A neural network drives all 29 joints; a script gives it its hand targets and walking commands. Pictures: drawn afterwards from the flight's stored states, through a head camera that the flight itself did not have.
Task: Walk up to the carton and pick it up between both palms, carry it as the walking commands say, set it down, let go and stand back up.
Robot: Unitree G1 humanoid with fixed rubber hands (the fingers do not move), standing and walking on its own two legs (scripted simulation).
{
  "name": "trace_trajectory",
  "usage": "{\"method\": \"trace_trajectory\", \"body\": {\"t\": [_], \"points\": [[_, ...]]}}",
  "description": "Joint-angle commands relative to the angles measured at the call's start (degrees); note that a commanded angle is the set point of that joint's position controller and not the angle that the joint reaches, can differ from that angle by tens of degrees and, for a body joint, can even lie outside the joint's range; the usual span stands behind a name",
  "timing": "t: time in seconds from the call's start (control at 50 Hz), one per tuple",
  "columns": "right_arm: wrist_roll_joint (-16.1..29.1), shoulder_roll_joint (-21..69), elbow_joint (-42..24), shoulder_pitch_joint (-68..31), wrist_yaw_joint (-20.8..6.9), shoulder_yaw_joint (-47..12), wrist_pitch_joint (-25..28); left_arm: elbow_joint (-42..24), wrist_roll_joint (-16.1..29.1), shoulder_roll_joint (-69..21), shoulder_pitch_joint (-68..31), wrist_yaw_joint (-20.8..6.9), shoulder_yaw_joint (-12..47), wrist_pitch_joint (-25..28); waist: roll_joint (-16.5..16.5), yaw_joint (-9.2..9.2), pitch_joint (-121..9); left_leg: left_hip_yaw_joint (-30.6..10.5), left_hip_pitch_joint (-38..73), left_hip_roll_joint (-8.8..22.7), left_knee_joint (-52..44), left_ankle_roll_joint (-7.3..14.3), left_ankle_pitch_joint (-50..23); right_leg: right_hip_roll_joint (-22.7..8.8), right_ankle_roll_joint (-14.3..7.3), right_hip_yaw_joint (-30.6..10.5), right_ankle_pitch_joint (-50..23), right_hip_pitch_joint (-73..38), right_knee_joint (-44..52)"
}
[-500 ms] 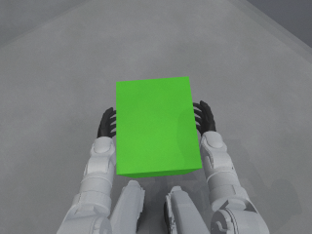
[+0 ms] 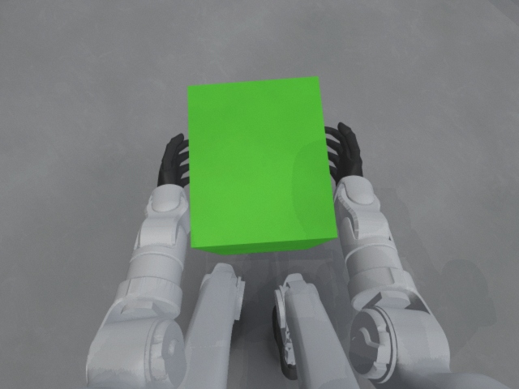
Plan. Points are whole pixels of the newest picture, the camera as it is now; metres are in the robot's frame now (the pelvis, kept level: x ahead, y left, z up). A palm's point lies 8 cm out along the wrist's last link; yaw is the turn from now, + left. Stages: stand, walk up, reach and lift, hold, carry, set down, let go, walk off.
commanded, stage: set down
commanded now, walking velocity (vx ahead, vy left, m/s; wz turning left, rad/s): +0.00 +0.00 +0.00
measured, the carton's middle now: (260, 185) +0.43 +0.01 -0.15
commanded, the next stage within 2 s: none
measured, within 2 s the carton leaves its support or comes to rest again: neither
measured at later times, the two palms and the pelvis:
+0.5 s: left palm (185, 184) +0.43 +0.15 -0.18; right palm (330, 176) +0.46 -0.12 -0.17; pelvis -0.02 +0.00 -0.08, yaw -1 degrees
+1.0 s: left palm (196, 183) +0.46 +0.15 -0.27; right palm (321, 178) +0.48 -0.13 -0.26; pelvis -0.03 +0.00 -0.15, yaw -2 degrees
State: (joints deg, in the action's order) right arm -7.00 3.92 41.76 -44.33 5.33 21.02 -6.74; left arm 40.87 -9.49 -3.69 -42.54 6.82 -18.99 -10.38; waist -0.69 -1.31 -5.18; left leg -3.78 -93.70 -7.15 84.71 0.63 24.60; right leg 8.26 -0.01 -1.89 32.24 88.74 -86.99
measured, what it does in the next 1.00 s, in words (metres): lowers itself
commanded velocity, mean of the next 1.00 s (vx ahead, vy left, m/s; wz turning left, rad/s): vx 0.00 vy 0.00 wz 0.00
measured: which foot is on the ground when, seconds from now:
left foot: down 0.00-1.00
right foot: down 0.00-1.00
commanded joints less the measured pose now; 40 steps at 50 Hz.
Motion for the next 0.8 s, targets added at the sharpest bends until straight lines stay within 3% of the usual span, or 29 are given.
{"method": "trace_trajectory", "body": {"t": [0.0,0.1,0.12,0.44,0.68,0.78], "points": [[1.9,52.3,0.6,-32.3,-7.7,-26.5,-0.3,-3.7,3.2,-51.2,-34.3,-7.8,26.4,2.4,1.4,0.11,-50.1,0.2,39.4,-2.6,-4.8,-2.2,-12.9,2.7,0.4,-0.8,-11.9,-12.3,8.8],[2.5,52.3,1.3,-35.4,-7.8,-26.5,-0.9,-3.3,3.5,-50.9,-36.9,-7.9,25.8,1.8,1.5,-0.58,-51.8,1.0,36.7,-2.8,-1.8,-2.2,-13.1,2.8,0.5,-0.4,-12.0,-9.9,5.8],[2.4,52.2,1.2,-35.7,-7.9,-26.1,-1.0,-3.4,3.8,-50.8,-37.6,-7.9,26.0,1.6,1.5,0.17,-52.2,0.9,36.4,-2.8,-1.1,-2.2,-13.2,3.0,0.5,-0.1,-12.0,-9.4,5.2],[3.8,50.4,2.7,-45.4,-8.7,-25.6,-2.7,-2.8,5.4,-49.7,-47.2,-7.8,25.1,-0.1,2.6,-0.42,-56.6,2.3,30.2,-2.7,7.3,-2.6,-13.0,3.6,0.2,1.6,-10.8,-0.9,-3.9],[4.4,49.9,4.1,-50.8,-8.6,-24.9,-4.0,-1.8,6.7,-48.4,-53.9,-8.7,24.2,-1.0,1.7,-0.48,-57.8,3.6,23.5,-2.5,13.5,-2.4,-12.7,3.8,0.4,2.5,-11.1,3.1,-9.5],[5.5,50.1,3.5,-53.7,-8.5,-25.6,-4.1,-1.2,7.2,-47.4,-56.2,-9.1,23.8,-1.2,1.4,-1.50,-59.0,4.2,21.3,-2.4,16.2,-2.1,-12.7,3.9,0.5,2.5,-11.3,4.1,-11.8]]}}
